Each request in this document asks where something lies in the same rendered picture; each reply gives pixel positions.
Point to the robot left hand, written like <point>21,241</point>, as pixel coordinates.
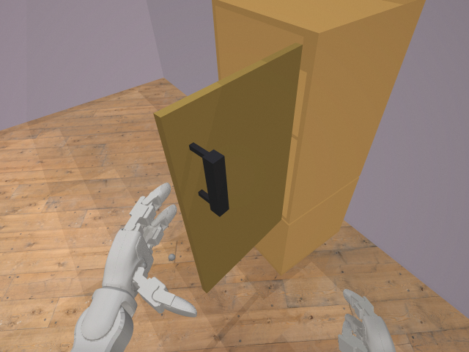
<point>133,245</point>

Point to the robot right hand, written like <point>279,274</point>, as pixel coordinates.
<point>372,334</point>

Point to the cupboard door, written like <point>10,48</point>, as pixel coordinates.
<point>247,117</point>

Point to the robot left forearm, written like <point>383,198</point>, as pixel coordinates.
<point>106,325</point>

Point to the handle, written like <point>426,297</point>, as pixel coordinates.
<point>215,174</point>

